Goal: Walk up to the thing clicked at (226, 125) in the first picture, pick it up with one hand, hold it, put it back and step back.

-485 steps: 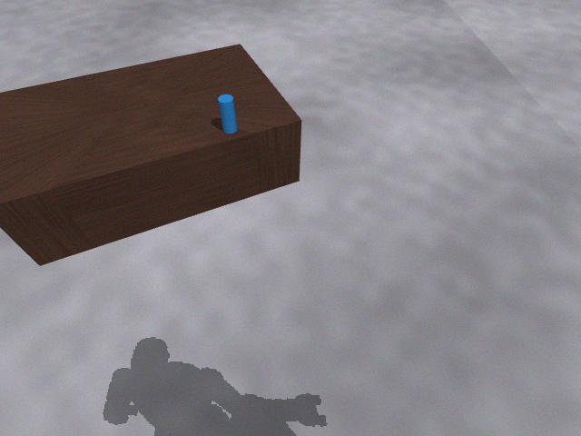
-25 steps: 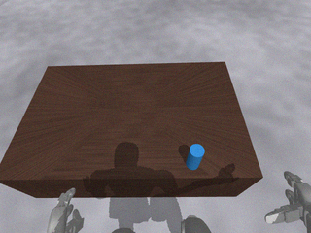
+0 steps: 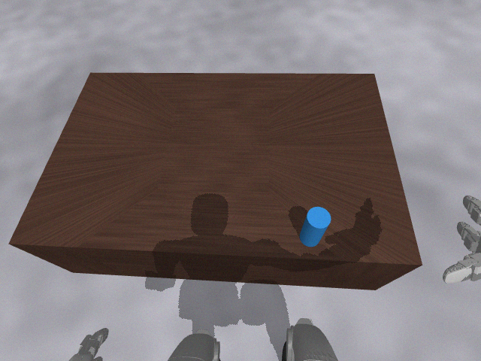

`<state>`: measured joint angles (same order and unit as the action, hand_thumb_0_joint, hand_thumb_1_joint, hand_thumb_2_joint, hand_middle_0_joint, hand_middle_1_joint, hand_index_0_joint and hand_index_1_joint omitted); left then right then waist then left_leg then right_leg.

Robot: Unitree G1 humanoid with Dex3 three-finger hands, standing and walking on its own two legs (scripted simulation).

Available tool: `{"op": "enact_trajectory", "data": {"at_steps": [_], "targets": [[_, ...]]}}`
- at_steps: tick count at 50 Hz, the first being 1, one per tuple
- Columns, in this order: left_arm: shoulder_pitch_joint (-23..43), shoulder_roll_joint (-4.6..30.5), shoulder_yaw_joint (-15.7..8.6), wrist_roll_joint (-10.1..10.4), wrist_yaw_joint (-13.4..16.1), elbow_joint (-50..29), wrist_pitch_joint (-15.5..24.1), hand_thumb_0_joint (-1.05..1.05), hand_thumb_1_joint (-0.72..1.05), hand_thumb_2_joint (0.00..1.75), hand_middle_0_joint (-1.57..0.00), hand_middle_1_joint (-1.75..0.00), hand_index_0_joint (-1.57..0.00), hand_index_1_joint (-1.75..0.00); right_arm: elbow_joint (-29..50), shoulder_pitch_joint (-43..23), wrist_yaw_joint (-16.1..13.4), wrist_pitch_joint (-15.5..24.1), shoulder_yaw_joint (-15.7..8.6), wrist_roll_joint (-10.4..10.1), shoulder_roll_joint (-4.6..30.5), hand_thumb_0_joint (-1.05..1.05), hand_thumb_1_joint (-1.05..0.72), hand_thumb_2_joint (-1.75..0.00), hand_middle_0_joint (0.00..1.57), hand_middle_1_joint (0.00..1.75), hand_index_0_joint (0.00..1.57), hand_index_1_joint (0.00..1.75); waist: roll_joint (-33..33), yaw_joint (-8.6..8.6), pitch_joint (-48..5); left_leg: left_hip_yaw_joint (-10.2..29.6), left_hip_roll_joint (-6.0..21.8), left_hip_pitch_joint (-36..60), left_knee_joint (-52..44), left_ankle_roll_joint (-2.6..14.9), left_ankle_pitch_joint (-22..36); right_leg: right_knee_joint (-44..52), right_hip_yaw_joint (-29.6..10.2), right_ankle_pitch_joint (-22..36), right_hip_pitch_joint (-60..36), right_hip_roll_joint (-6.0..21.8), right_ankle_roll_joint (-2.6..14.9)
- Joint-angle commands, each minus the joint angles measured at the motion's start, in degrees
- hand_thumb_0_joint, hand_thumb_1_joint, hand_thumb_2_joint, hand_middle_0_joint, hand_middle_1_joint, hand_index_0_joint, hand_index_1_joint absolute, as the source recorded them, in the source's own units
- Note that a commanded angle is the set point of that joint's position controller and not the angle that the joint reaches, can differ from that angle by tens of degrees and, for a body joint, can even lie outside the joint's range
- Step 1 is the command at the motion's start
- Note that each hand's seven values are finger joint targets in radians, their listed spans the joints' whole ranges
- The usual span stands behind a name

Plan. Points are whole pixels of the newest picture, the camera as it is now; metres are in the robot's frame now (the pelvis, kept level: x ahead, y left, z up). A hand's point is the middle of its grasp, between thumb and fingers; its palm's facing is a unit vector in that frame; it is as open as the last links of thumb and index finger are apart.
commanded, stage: go down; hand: right
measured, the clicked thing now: (313, 228) +0.43 -0.15 -0.29
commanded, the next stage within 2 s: approach in 0.88 s
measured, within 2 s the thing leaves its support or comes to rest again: neither
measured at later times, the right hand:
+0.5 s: hand (460, 222) +0.35 -0.34 -0.02, palm faces +0.10 +0.99 -0.13, open 17.7 cm
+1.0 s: hand (464, 212) +0.36 -0.35 -0.01, palm faces +0.09 +0.99 -0.11, open 17.7 cm
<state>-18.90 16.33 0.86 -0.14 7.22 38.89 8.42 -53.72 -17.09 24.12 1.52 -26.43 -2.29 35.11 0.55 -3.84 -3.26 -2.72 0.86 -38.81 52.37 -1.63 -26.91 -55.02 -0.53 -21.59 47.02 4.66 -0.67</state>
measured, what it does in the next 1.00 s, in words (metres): stands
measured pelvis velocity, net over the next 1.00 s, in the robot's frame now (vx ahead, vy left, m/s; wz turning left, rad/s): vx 0.01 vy -0.01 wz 0.00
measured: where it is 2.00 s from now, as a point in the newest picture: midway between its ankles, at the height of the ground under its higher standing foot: outside the picture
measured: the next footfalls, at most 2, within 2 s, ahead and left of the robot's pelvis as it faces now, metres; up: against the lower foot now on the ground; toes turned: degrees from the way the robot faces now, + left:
none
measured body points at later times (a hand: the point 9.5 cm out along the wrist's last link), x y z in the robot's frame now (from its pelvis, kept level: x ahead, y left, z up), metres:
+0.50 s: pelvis +0.01 +0.00 +0.00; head +0.11 -0.03 +0.44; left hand +0.09 +0.28 -0.10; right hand +0.34 -0.39 -0.01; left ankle -0.01 +0.14 -0.68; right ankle +0.05 -0.12 -0.68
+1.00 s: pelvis +0.01 -0.01 +0.00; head +0.11 -0.05 +0.44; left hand +0.08 +0.27 -0.09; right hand +0.35 -0.40 +0.00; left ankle -0.01 +0.14 -0.68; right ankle +0.05 -0.12 -0.68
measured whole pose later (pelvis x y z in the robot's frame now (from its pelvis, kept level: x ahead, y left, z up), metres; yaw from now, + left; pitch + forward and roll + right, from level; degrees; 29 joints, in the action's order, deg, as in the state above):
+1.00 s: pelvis +0.01 -0.01 +0.00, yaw +0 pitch +16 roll +4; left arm -18.3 17.2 1.5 -0.2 3.9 38.6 5.0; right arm -64.1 -26.5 28.6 11.3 -29.0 -3.0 39.9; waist -0.8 -4.6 -4.3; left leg -2.8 0.9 -40.4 51.0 -2.4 -26.7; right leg -55.6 -0.7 -22.4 49.5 4.5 0.0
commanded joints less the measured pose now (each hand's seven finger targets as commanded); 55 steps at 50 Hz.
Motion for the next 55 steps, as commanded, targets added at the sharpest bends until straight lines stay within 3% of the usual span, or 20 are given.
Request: {"op": "enact_trajectory", "data": {"at_steps": [1, 5, 6, 11, 13, 16, 21, 22, 23, 27, 29, 30, 32, 37, 42, 44, 50, 53, 54, 55], "targets": [[-2.67, 11.75, -4.17, -0.06, 0.75, -5.56, 1.76, 0.0, 0.91, 0.89, -0.19, -0.29, -0.2, -0.29, 5.1, -13.78, 0.86, 6.06, -3.64, -1.27, 19.93, 0.0, 0.61, -0.05, 0.04, 0.05, 0.04, 0.05, 6.54, 0.82, -17.65, -0.11, -2.05, -0.86, -7.67, 2.97, 9.4, 8.63, -1.76, 7.16, -18.87, -1.71, 1.98], [-3.73, 11.85, -3.86, -0.23, 0.46, -4.79, 1.43, 0.0, 0.91, 0.89, -0.19, -0.3, -0.2, -0.29, 4.99, -17.45, 1.07, 8.53, -5.95, -1.15, 24.28, 0.0, 0.61, -0.05, 0.04, 0.05, 0.04, 0.05, 7.99, 1.26, -19.5, -0.2, -2.11, -0.72, -6.74, 3.05, 11.54, 7.73, -1.8, 10.27, -19.07, -1.88, 1.84], [-3.44, 11.93, -3.77, -0.18, 0.33, -4.84, 1.36, 0.0, 0.91, 0.89, -0.19, -0.3, -0.2, -0.28, 1.2, -14.95, 1.53, 8.47, -5.04, -1.36, 22.44, 0.0, 0.61, -0.05, 0.04, 0.05, 0.04, 0.05, 6.59, 1.31, -18.26, -0.16, -2.17, -1.14, -6.86, 3.01, 11.13, 7.68, -1.69, 9.74, -18.31, -1.85, 2.0], [-4.23, 11.96, -3.58, -0.08, 0.04, -4.7, 0.7, 0.0, 0.92, 0.89, -0.19, -0.3, -0.2, -0.28, 1.19, -17.36, 2.33, 9.82, -6.13, -1.42, 24.55, 0.0, 0.61, -0.06, 0.04, 0.06, 0.04, 0.06, 5.96, 0.79, -20.67, 0.46, -2.12, -0.15, -6.81, 2.71, 14.57, 6.39, -1.24, 12.73, -18.94, -2.17, 2.28], [-4.03, 12.34, -3.67, -0.25, -0.19, -4.44, 0.41, 0.0, 0.92, 0.88, -0.19, -0.3, -0.21, -0.28, -0.65, -16.36, 2.99, 9.87, -5.35, -1.78, 23.21, 0.0, 0.6, -0.06, 0.04, 0.05, 0.04, 0.05, 6.95, 0.69, -18.25, 0.29, -2.09, -1.45, -6.85, 2.82, 13.76, 6.62, -1.32, 12.1, -18.04, -2.16, 2.28], [-4.48, 12.37, -3.62, -0.15, -0.42, -4.55, -0.01, 0.0, 0.92, 0.89, -0.19, -0.3, -0.21, -0.29, 2.44, -20.78, 3.37, 11.03, -6.56, -1.64, 26.27, 0.0, 0.61, -0.06, 0.04, 0.06, 0.04, 0.06, 7.33, 0.58, -22.13, 0.62, -1.95, -0.73, -6.67, 2.57, 16.24, 5.43, -1.4, 15.41, -20.43, -2.12, 2.37], [-4.36, 12.47, -3.6, -0.02, -0.71, -4.31, -0.52, 0.0, 0.93, 0.88, -0.19, -0.3, -0.21, -0.29, 0.7, -19.36, 4.02, 11.23, -6.11, -2.08, 25.07, 0.0, 0.61, -0.06, 0.04, 0.06, 0.04, 0.06, 6.36, 0.06, -20.69, 0.78, -1.93, -1.3, -7.25, 2.44, 15.66, 5.43, -1.41, 13.82, -19.24, -2.17, 2.67], [-4.34, 12.77, -3.78, -0.08, -0.77, -4.31, -0.57, 0.0, 0.92, 0.89, -0.19, -0.3, -0.21, -0.29, 0.43, -18.82, 4.11, 11.29, -5.66, -2.15, 24.36, 0.0, 0.59, -0.07, 0.04, 0.06, 0.04, 0.06, 7.37, 0.33, -21.13, 0.49, -1.97, -1.26, -6.86, 2.6, 16.33, 5.63, -1.51, 15.22, -20.25, -2.18, 2.47], [-4.24, 12.84, -3.73, -0.1, -0.9, -4.52, -0.73, 0.0, 0.93, 0.88, -0.19, -0.3, -0.21, -0.29, 3.3, -20.37, 4.03, 11.72, -7.07, -2.29, 26.74, 0.0, 0.61, -0.06, 0.04, 0.06, 0.04, 0.06, 8.84, 0.97, -21.99, 0.66, -1.83, -0.69, -6.94, 2.59, 16.83, 5.34, -1.46, 15.99, -20.85, -2.27, 2.5], [-4.86, 12.4, -3.74, -0.11, -1.19, -4.11, -1.33, 0.0, 0.92, 0.88, -0.19, -0.3, -0.21, -0.28, 3.49, -20.02, 4.14, 11.79, -7.24, -2.3, 26.33, 0.0, 0.61, -0.07, 0.03, 0.06, 0.04, 0.06, 7.9, 0.58, -24.05, 0.55, -1.83, -0.09, -6.45, 2.33, 21.51, 3.82, -1.69, 22.75, -22.77, -1.97, 2.38], [-4.75, 12.73, -3.93, -0.22, -1.41, -3.86, -1.5, 0.0, 0.92, 0.89, -0.19, -0.3, -0.21, -0.29, 0.72, -18.9, 4.32, 11.65, -6.03, -2.3, 24.39, 0.0, 0.61, -0.07, 0.04, 0.06, 0.04, 0.06, 8.58, 0.36, -20.75, -0.08, -2.13, -1.32, -6.65, 2.64, 18.54, 5.41, -1.97, 20.23, -21.99, -1.98, 1.98], [-4.66, 12.69, -3.93, -0.14, -1.56, -4.1, -1.65, 0.0, 0.92, 0.89, -0.19, -0.3, -0.21, -0.29, 3.8, -20.94, 3.96, 12.23, -7.41, -2.23, 26.4, 0.0, 0.6, -0.07, 0.04, 0.06, 0.04, 0.06, 9.34, 0.79, -22.5, 0.11, -1.99, -0.89, -6.71, 2.74, 18.2, 5.34, -1.98, 19.73, -22.46, -1.97, 2.17], [-4.61, 12.9, -4.2, -0.05, -1.52, -3.95, -1.75, 0.0, 0.92, 0.89, -0.19, -0.3, -0.21, -0.29, 1.19, -20.07, 4.38, 12.15, -5.71, -2.18, 24.07, 0.0, 0.6, -0.07, 0.04, 0.06, 0.04, 0.06, 8.0, -0.21, -21.65, -0.21, -2.25, -2.36, -6.72, 2.77, 17.2, 5.55, -2.23, 19.44, -23.0, -1.71, 1.92], [-4.24, 12.87, -4.04, -0.02, -1.78, -4.28, -1.78, 0.0, 0.92, 0.89, -0.19, -0.3, -0.21, -0.29, 0.41, -19.77, 4.27, 12.28, -5.57, -2.45, 23.85, 0.0, 0.61, -0.07, 0.04, 0.06, 0.04, 0.06, 8.07, 0.14, -20.44, -0.36, -2.1, -2.02, -7.24, 2.72, 16.51, 6.07, -2.31, 17.95, -22.08, -1.82, 1.95], [-4.93, 12.98, -4.15, 0.04, -1.92, -4.54, -2.02, 0.0, 0.92, 0.89, -0.19, -0.3, -0.2, -0.28, 3.41, -23.56, 3.85, 13.14, -6.63, -2.22, 26.11, 0.0, 0.6, -0.07, 0.04, 0.05, 0.04, 0.05, 8.34, 0.09, -22.63, -0.35, -2.02, -1.39, -7.23, 2.84, 16.62, 6.01, -2.48, 18.79, -23.2, -1.68, 1.86], [-4.75, 12.73, -3.84, -0.06, -2.02, -4.19, -2.01, 0.0, 0.92, 0.89, -0.19, -0.3, -0.21, -0.29, -1.07, -21.39, 4.04, 12.85, -5.53, -2.44, 23.77, 0.0, 0.6, -0.07, 0.04, 0.05, 0.04, 0.05, 8.13, -0.03, -19.92, -0.47, -2.07, -2.01, -7.15, 2.88, 16.17, 6.14, -2.27, 17.73, -21.19, -1.85, 1.68], [-5.48, 13.07, -3.93, -0.01, -2.31, -4.07, -2.12, 0.0, 0.91, 0.89, -0.2, -0.3, -0.21, -0.3, -0.59, -25.08, 3.96, 13.66, -6.12, -2.24, 25.47, 0.0, 0.61, -0.05, 0.04, 0.05, 0.04, 0.05, 8.44, -0.26, -20.97, -0.59, -2.09, -2.98, -6.81, 2.99, 15.17, 5.94, -2.59, 17.33, -21.63, -1.59, 1.52], [-4.73, 12.62, -3.7, -0.27, -2.77, -4.07, -1.87, 0.0, 0.92, 0.88, -0.2, -0.3, -0.21, -0.29, -4.28, -25.52, 4.32, 14.98, -4.89, -2.82, 22.31, 0.0, 0.61, -0.05, 0.04, 0.05, 0.04, 0.05, 6.84, -1.1, -17.88, -0.48, -2.11, -7.22, -5.15, 3.0, 12.27, 4.55, -2.92, 13.17, -17.34, -1.37, 1.79], [-4.23, 12.4, -3.67, -0.28, -2.98, -4.04, -1.6, 0.0, 0.92, 0.88, -0.2, -0.3, -0.2, -0.29, -6.94, -24.66, 4.69, 15.67, -3.28, -3.33, 18.95, 0.0, 0.61, -0.04, 0.04, 0.05, 0.04, 0.05, 5.58, -1.79, -16.41, -0.5, -2.14, -9.5, -4.02, 2.97, 10.93, 3.49, -2.87, 11.2, -15.29, -1.34, 1.95], [-3.94, 12.35, -3.5, -0.47, -3.24, -4.14, -1.35, 0.0, 0.92, 0.88, -0.2, -0.3, -0.21, -0.29, -5.92, -26.02, 4.54, 17.04, -4.48, -3.63, 20.19, 0.0, 0.61, -0.04, 0.04, 0.05, 0.05, 0.05, 5.26, -1.5, -16.0, -0.38, -2.1, -10.99, -2.43, 3.0, 9.47, 2.4, -3.03, 8.77, -12.36, -1.36, 2.16]]}}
